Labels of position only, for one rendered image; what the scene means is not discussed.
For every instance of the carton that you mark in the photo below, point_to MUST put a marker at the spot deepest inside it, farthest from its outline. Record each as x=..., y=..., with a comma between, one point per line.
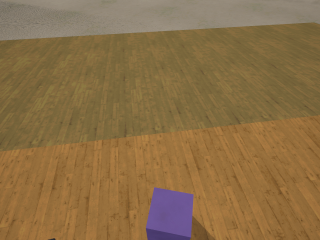
x=170, y=215

